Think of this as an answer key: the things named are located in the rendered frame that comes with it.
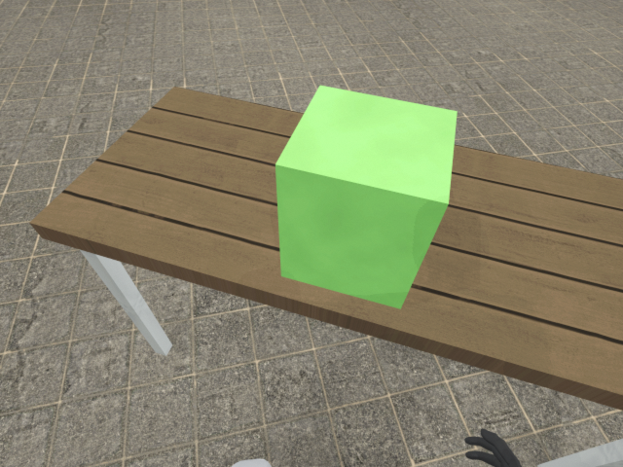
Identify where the table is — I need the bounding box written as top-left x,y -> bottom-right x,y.
29,87 -> 623,467

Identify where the right robot hand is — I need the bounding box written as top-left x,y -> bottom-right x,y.
464,428 -> 522,467

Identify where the carton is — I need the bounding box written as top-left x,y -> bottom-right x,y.
275,86 -> 458,309

